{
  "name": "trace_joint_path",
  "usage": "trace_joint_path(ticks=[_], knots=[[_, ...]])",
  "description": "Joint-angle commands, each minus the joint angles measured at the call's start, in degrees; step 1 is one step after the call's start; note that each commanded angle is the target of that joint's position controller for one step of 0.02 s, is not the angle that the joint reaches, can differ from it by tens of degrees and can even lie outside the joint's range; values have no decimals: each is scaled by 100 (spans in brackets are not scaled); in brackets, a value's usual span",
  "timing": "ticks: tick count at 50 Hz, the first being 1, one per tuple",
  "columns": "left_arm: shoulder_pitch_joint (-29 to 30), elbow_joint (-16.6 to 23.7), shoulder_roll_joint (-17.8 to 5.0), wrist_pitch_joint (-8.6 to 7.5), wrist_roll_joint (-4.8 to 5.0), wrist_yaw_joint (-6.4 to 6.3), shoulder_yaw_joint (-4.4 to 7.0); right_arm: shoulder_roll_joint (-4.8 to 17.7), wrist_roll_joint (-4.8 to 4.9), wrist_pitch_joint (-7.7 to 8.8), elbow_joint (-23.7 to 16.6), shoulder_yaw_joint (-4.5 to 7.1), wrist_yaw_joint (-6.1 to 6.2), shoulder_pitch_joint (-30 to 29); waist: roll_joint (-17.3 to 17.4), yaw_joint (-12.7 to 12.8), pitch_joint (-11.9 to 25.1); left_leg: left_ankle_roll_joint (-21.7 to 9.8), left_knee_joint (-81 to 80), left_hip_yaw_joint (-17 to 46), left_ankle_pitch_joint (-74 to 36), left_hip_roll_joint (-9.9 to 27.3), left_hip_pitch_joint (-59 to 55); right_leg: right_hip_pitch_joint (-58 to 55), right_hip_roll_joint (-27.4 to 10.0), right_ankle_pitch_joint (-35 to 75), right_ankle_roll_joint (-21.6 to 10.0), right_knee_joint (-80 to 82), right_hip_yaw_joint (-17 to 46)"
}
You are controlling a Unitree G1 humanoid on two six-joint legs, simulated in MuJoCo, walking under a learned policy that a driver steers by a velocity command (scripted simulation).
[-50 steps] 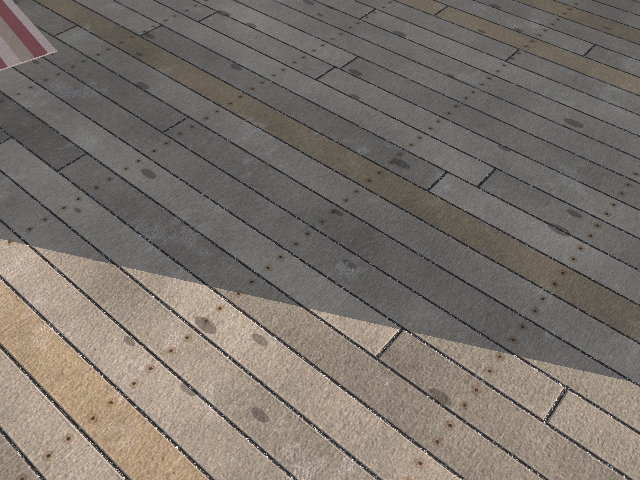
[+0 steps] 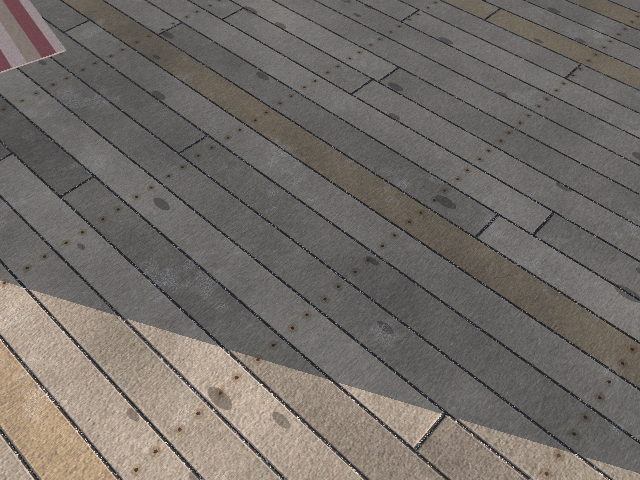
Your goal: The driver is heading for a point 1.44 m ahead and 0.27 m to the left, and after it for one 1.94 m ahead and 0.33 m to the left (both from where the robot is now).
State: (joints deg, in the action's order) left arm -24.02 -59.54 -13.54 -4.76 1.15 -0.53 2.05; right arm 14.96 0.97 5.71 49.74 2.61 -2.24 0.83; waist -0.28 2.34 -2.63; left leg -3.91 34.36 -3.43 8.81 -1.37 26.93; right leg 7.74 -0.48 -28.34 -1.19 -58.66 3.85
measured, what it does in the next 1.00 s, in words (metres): walks ahead, turning left: right foot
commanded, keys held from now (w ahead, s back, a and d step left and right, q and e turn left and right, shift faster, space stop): w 0.38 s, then w+q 0.62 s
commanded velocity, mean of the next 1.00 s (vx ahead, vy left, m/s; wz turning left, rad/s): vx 0.49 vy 0.00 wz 0.24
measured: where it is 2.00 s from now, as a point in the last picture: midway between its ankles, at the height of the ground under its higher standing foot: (260, 216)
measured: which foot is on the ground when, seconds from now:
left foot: down 0.00-0.48, up 0.50-1.00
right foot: up 0.00-0.46, down 0.48-1.00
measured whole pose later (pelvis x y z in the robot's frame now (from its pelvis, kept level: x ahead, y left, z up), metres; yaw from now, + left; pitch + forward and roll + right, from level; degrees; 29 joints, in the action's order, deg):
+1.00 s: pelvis +0.55 +0.00 +0.00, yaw +17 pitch +2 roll -2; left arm -17.7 -53.6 -15.5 -3.6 0.9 -1.4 5.0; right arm 13.8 1.4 1.8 43.8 3.5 -3.2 3.2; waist 1.0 3.2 -2.4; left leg -5.5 37.0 -3.8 7.1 3.4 33.4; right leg -6.1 -2.2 -23.9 2.8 -17.9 -17.6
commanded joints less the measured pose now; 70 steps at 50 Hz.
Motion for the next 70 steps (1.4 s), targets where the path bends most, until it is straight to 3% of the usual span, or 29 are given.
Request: trace_joint_path(ticks=[1, 3, 6, 10, 14, 18, 21, 23, 24, 25, 26, 27, 28, 29, 32, 34, 41, 46, 49, 51, 52, 53, 54, 55, 56, 57, 58, 64, 70], knots=[[370, 601, -729, -297, 129, -20, 141, 711, -44, 60, 91, 165, -10, 951, 237, -520, 566, -973, -2199, 2984, 1051, 1836, -2620, 3072, -486, 862, -245, -1701, 152], [258, 590, -590, -168, 15, -72, 203, 455, -175, 112, 101, 91, -50, 651, 360, -134, 402, -886, -2469, 2090, 280, 1464, -1616, 2421, -811, 1317, -256, -1246, 166], [394, 709, -450, -7, -16, -97, 219, 510, -121, 138, 267, 92, 2, 897, 430, -32, 155, -1012, -2842, 1580, 110, 1334, -1187, 2495, -930, 1493, -143, -642, 53], [1350, 1077, -513, -18, -111, -84, 247, 763, -114, 93, 388, 142, 184, 1397, 204, -247, -58, -998, -2983, 1295, -347, 1323, -1575, 3325, -953, 2688, 100, 679, -11], [2190, 1319, -354, -96, -70, 20, 163, 820, -42, 36, 481, 137, 255, 1861, 222, -544, -120, -772, -2941, 815, -667, 1119, -1835, 3043, -664, 3617, 123, 2067, -320], [2860, 1593, -346, -145, -10, 171, 94, 846, -9, -82, 656, 153, 264, 2357, 217, -770, -266, -770, -2618, 807, -878, 1365, -2678, 3222, -500, 3365, 64, 2728, -385], [2942, 1767, -507, -206, 5, 268, 124, 906, 10, -187, 703, 195, 288, 2463, 347, -618, -213, -678, -2128, 1032, -1562, 1624, -3174, 2988, -362, 2696, -114, 3072, -342], [2132, 1601, -813, -251, -2, 259, 267, 1016, 13, -235, 607, 223, 290, 2209, 536, -90, 289, -533, -1237, 983, -3110, 1474, -3092, 1652, -48, 2437, -302, 3288, -546], [1101, 1316, -1141, -265, -29, 208, 420, 888, -28, -235, 521, 166, 282, 2111, 491, 375, 988, -362, -110, 784, -3255, 1145, -2520, 86, -150, 2662, -513, 3146, -464], [-20, 1147, -1631, -243, -132, 128, 539, 607, -158, -203, 312, 54, 277, 2106, -216, 700, 2007, -142, 1781, 503, -1410, 667, -1208, -1809, -1398, 2767, -886, 2897, 857], [-135, 1010, -1772, -194, -154, 169, 553, -129, -14, -76, 343, -125, 228, 2943, -1786, 222, 2787, 123, 3491, 652, 2401, -198, 849, -3446, -2570, 1720, -1669, 3625, 3405], [9, 1106, -1118, -187, -128, 158, 393, 657, 150, -2, 404, 60, 239, 2502, -1029, 453, 2289, 81, 4051, 1228, 2392, 121, 1358, -3003, -2338, 1236, -1406, 3944, 3282], [477, 1174, -880, -196, -113, 127, 314, 872, 228, 27, 233, 145, 252, 1982, -794, 381, 1410, 43, 4065, 1082, 1835, 380, 1622, -2186, -2156, 1556, -1124, 4069, 2285], [889, 1218, -760, -211, -128, 132, 268, 773, 194, 10, 208, 149, 294, 1769, -353, 188, 987, 83, 3857, 977, 1339, 640, 1375, -1350, -1943, 2059, -1006, 4280, 1649], [1338, 1154, -496, -258, -206, 156, 229, 401, 134, -207, 219, 202, 290, 1910, -505, -233, 442, 131, 3343, 963, 724, 964, 707, -116, -1515, 2434, -876, 4870, 467], [1349, 1078, -598, -289, -198, 128, 273, 277, 124, -333, 94, 211, 285, 1800, -427, -334, 228, 176, 3181, 934, 516, 1024, 872, 125, -1509, 2819, -930, 5060, -6], [1084, 956, -922, -202, -184, -62, 388, 184, 17, -316, -422, 171, 110, 660, -198, -92, -129, 259, 1172, 553, -1129, 928, 1196, -148, -1370, 3177, -815, 5254, -1194], [644, 828, -1116, -13, -51, -95, 475, 198, 30, -314, -882, 134, -71, -115, -177, 121, -320, 31, 410, 153, -668, 763, 1443, -1172, -1680, 3783, -714, 4824, -1512], [829, 915, -1350, 111, 13, -123, 541, 479, 56, -349, -977, 276, -121, 252, -464, -269, 114, -280, 345, -309, 173, 253, 509, -1441, -1707, 6235, -523, 3756, -1735], [998, 989, -1374, 183, 41, -134, 519, 1028, 96, -368, -621, 597, -43, 1795, -346, -1129, 943, -658, -176, -386, -57, -251, -1724, -742, -1371, 6470, -218, 1576, -1937], [863, 1139, -978, 125, -157, -126, 383, 1622, 86, -424, -466, 778, 92, 2457, 651, -1196, 1394, -1012, -264, 1268, -226, 752, -3365, 888, -1016, 3533, 72, -327, -1924], [555, 1475, -372, -91, -166, -63, 199, 1982, 55, -351, -672, 778, 74, 2084, 1613, -522, 2056, -2181, -1324, 4796, 909, 1960, -4789, 3075, 300, -593, 358, -2155, -844], [1218, 1589, -872, -332, 76, 29, 270, 1489, -6, -280, -730, 617, 19, 2252, 807, -939, 2163, -2007, -1894, 5020, 1091, 2058, -4866, 3739, 88, -453, 196, -2432, 169], [1525, 1699, -923, -429, 214, 68, 279, 1179, -22, -208, -695, 539, 22, 2084, 629, -872, 1436, -1770, -1849, 4139, 769, 1903, -4341, 4076, -162, 14, 36, -2192, 104], [1512, 1622, -889, -456, 107, 28, 275, 960, 12, -159, -758, 474, 18, 1676, 68, -580, 921, -1536, -1811, 3385, 161, 1622, -3406, 3795, -449, 483, -10, -1632, 102], [1481, 1554, -978, -416, -63, -19, 339, 747, -1, -144, -847, 411, 35, 1290, 41, -357, 730, -1377, -1845, 2852, -378, 1393, -2667, 3326, -631, 747, 17, -1110, 107], [1305, 1498, -1010, -325, -91, -7, 372, 630, -63, -142, -944, 356, 65, 1081, 129, -181, 658, -1322, -1966, 2551, -754, 1287, -2210, 2948, -756, 946, 51, -901, 110], [1879, 1705, -644, -97, -180, 0, 266, 833, -35, -96, -736, 372, 257, 1546, 253, -323, 342, -1109, -2309, 1475, -1928, 910, -1676, 2922, -690, 2488, 399, 939, -188], [2708, 1890, -554, -172, -30, 172, 165, 854, -52, -94, -495, 329, 271, 1953, 463, -766, 1, -816, -2409, 1194, -972, 1026, -2163, 2835, -445, 3856, 182, 2577, -369]])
